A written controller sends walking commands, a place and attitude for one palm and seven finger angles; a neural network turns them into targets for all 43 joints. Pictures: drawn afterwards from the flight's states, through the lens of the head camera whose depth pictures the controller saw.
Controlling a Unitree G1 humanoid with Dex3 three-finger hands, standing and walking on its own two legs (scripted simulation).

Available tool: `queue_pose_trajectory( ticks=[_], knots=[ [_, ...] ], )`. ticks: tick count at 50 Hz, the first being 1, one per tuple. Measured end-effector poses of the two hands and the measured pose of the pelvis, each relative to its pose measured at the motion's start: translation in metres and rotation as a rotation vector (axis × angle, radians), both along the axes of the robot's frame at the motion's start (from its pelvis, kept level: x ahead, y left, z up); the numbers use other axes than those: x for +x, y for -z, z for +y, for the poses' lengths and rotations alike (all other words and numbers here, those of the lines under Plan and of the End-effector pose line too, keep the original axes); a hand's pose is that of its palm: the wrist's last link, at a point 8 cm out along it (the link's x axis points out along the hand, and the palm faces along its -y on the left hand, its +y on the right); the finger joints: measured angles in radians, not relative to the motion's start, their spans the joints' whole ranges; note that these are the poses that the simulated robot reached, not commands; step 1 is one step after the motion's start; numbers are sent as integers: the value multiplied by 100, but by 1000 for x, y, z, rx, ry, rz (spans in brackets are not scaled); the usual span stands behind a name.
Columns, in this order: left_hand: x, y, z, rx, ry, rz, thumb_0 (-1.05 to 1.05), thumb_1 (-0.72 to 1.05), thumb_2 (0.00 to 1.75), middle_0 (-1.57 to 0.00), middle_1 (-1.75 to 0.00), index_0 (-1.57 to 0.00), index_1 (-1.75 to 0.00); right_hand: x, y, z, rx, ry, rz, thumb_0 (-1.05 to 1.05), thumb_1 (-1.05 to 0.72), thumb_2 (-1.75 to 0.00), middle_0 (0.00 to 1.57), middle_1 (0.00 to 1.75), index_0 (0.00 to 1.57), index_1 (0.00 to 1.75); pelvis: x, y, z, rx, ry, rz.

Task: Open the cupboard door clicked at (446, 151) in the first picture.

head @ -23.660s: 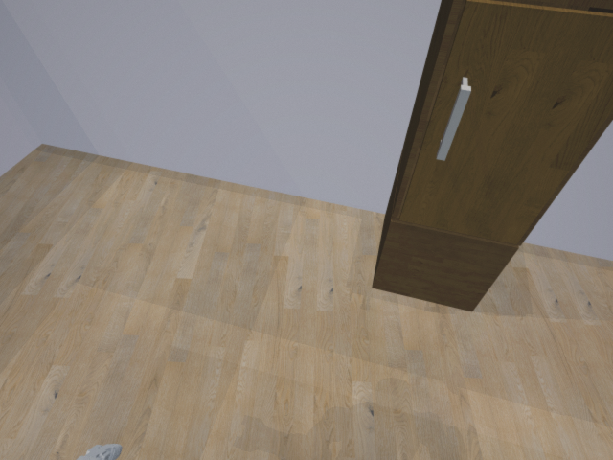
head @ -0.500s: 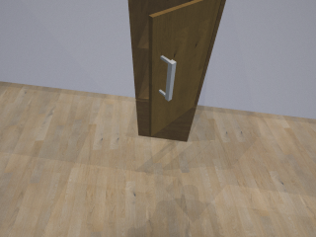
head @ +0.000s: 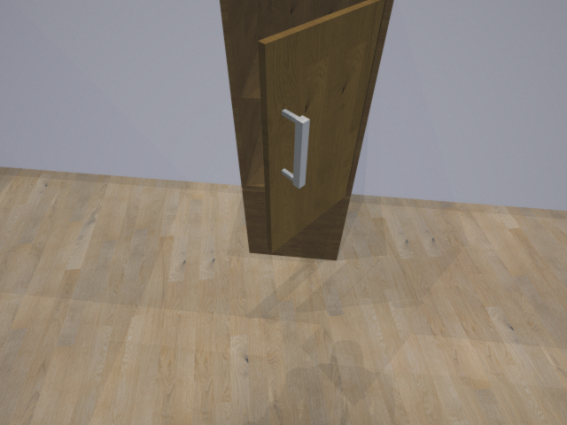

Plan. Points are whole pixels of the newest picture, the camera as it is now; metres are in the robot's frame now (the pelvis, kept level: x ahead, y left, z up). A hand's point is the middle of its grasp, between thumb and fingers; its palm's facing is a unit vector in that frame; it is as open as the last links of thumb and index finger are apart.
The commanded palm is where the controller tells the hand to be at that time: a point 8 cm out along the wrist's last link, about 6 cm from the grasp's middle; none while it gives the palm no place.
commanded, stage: let the arm hang, fingers relaxed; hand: left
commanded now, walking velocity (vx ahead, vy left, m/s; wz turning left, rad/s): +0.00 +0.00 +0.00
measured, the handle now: (293, 150) +0.64 +0.01 +0.02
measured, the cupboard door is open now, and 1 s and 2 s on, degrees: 50 50 50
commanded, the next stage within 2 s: look to check the result in 0.20 s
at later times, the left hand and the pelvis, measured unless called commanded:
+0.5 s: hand out of the picture +0.00 +0.17 -0.18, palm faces +0.03 -0.98 -0.19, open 7.4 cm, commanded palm none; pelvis +0.02 +0.00 +0.00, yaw +0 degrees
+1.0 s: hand out of the picture +0.05 +0.18 -0.17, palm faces +0.02 -0.97 -0.23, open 7.4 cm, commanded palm none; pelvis +0.03 +0.00 +0.00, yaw -1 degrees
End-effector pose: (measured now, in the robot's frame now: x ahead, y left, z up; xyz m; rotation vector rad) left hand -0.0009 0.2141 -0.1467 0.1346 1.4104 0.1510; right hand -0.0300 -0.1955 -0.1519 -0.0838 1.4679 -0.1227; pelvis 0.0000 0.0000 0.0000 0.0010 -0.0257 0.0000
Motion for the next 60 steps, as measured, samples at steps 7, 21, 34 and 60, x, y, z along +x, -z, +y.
queue_pose_trajectory(
  ticks=[7, 21, 34, 60],
  knots=[
    [5, -1, 5, 8, -8, -12, 1, 92, 90, -20, -30, -20, -30, 10, 0, 1, -1, -2, -19, 1, -91, -90, 20, 30, 20, 30, 3, 0, 1, 1, -3, 4],
    [-1, -2, 6, 5, -17, 33, 1, 91, 90, -20, -30, -20, -30, 30, -3, -12, -34, -16, -28, 1, -90, -90, 19, 30, 20, 30, 12, -1, 2, 1, -2, 8],
    [16, -4, 8, 16, -9, 13, 1, 91, 90, -20, -30, -20, -30, 50, -4, -22, -50, -32, -49, 1, -91, -90, 19, 30, 20, 30, 21, -2, -1, 2, -4, 9],
    [68, 0, 19, 47, 99, -26, 1, 91, 90, -20, -30, -20, -30, 54, 1, -46, -105, 96, -122, 1, -90, -90, 20, 30, 20, 30, 19, 8, -7, 16, 122, 23]
  ],
)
